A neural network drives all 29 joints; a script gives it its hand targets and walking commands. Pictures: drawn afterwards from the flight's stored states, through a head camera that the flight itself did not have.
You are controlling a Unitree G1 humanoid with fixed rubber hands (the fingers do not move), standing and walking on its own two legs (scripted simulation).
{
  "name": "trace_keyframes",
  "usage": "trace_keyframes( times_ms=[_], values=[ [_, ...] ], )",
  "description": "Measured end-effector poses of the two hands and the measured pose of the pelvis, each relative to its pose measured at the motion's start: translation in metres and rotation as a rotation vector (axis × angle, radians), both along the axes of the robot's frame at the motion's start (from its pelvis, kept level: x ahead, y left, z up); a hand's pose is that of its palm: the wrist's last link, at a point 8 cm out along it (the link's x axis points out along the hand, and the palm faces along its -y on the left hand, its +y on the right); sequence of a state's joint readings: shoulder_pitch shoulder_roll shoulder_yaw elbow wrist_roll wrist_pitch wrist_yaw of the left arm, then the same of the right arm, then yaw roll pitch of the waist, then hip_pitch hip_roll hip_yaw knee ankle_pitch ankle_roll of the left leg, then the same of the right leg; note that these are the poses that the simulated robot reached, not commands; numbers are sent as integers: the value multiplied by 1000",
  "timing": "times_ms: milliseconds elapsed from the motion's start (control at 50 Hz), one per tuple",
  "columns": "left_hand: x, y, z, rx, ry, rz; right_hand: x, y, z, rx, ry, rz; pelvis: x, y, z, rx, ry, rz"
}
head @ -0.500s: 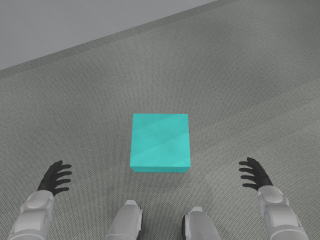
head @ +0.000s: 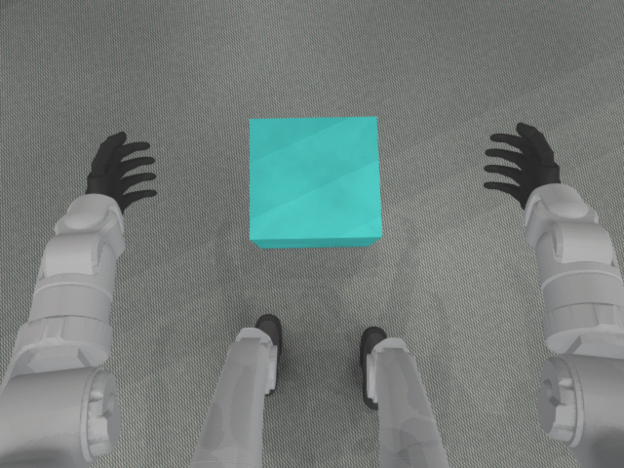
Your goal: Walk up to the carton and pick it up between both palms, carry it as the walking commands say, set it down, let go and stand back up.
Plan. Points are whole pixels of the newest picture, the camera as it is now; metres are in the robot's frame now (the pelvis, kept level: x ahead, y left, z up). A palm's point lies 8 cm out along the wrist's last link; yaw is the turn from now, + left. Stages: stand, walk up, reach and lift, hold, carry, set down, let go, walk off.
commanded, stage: reach and lift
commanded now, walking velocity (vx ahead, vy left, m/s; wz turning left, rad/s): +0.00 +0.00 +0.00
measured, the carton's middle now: (314, 188) +0.56 +0.02 -0.57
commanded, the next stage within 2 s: none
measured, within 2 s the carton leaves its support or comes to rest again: neither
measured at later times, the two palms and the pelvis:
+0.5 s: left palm (151, 125) +0.53 +0.25 -0.15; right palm (495, 121) +0.56 -0.22 -0.15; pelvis -0.01 -0.01 -0.01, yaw +0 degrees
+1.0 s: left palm (188, 165) +0.52 +0.24 -0.28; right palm (454, 158) +0.55 -0.21 -0.27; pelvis -0.05 -0.01 -0.15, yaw +1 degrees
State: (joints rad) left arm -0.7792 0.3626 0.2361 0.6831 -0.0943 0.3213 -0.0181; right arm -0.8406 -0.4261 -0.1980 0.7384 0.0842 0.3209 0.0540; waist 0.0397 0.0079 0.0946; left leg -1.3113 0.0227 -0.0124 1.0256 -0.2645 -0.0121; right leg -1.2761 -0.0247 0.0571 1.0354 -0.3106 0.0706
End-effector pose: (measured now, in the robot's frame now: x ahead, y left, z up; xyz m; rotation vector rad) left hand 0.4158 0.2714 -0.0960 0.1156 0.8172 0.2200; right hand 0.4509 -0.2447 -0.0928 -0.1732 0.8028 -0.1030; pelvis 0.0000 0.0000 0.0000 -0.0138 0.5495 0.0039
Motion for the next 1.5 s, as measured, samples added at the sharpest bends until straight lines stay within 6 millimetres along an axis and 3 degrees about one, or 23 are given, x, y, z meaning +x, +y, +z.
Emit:
trace_keyframes(
  times_ms=[300, 440, 520, 580, 660, 740, 840, 960, 1120, 1300, 1500],
  values=[
    [80, -18, -30, -52, -117, 2, 79, 24, -28, 72, -126, -1, 9, -1, -20, -2, 193, 6],
    [112, -19, -44, -33, -192, -17, 107, 21, -44, 58, -203, -8, 2, -5, -17, 2, 138, 5],
    [116, -18, -61, -20, -226, -37, 107, 22, -64, 51, -228, 13, -7, -7, -12, 6, 9, -1],
    [109, -17, -78, -35, -202, -21, 96, 29, -83, 79, -186, 15, -8, -8, -20, 3, 37, -2],
    [103, -25, -83, -56, -208, -37, 85, 37, -94, 85, -171, 17, -13, -8, -29, -4, 32, 5],
    [106, -22, -92, -50, -187, -17, 87, 36, -104, 79, -163, -15, -25, -8, -49, -3, 8, 8],
    [105, -17, -119, -54, -162, 18, 95, 31, -122, 71, -162, -35, -38, -8, -84, -3, 0, 17],
    [103, -26, -169, -77, -150, 23, 100, 28, -163, 65, -151, -47, -47, -11, -131, -15, -1, 23],
    [100, -28, -228, -56, -155, 29, 98, 44, -224, 73, -139, -17, -48, -15, -182, -22, 17, 18],
    [107, -23, -268, -51, -146, 30, 98, 43, -271, 58, -134, -26, -42, -12, -222, -23, 18, 20],
    [108, -40, -330, -80, -135, 28, 92, 39, -328, 54, -112, -36, -36, -8, -260, -22, 31, 1]
  ],
)
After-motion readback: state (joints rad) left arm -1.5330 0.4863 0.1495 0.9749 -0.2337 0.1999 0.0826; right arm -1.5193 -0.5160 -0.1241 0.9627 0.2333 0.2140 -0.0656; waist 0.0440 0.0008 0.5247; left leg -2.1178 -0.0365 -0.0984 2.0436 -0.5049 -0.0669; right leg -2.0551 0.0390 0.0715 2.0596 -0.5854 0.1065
